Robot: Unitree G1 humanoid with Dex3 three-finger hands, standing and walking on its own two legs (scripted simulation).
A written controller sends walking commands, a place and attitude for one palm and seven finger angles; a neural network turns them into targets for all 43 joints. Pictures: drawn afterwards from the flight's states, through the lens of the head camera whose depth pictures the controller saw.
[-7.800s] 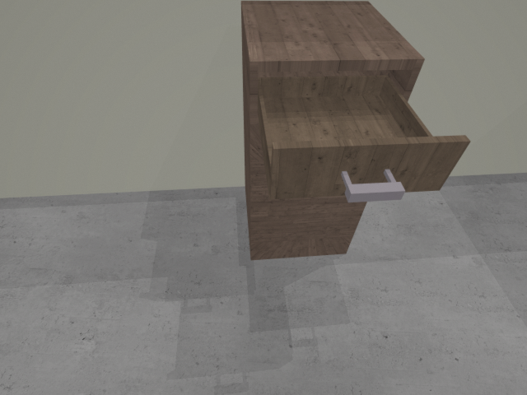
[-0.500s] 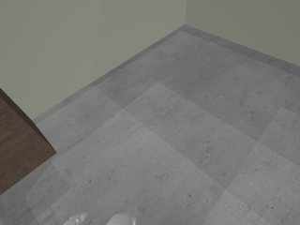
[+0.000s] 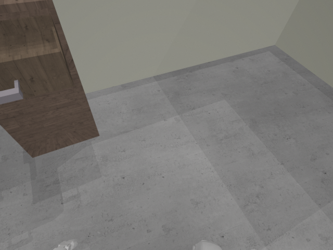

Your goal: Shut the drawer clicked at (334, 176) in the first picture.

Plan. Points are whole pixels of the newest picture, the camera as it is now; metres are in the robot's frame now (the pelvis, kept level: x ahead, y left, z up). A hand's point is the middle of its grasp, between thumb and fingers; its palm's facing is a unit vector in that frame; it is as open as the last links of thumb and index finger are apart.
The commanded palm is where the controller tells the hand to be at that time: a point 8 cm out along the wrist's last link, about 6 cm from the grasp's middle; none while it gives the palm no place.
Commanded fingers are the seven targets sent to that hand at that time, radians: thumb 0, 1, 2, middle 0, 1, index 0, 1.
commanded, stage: turn to face it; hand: left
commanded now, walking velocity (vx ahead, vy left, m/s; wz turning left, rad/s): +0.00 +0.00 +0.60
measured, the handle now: out of the picture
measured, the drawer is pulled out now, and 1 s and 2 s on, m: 0.29 0.29 0.29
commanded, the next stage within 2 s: take the last steps up to it in 0.74 s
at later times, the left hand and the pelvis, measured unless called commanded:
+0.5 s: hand out of the picture +0.02 +0.15 -0.15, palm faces +0.31 -0.91 -0.27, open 7.4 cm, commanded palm none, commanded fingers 0.00 0.90 0.90 -0.20 -0.30 -0.20 -0.30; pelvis +0.01 -0.05 +0.00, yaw +19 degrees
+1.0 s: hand out of the picture -0.02 +0.19 -0.16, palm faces +0.49 -0.84 -0.23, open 7.4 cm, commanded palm none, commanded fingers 0.00 0.90 0.90 -0.20 -0.30 -0.20 -0.30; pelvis +0.02 -0.02 +0.00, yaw +28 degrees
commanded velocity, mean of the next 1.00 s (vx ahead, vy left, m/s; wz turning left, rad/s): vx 0.05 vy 0.01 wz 0.37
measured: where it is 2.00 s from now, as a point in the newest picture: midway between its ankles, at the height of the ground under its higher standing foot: (132, 228)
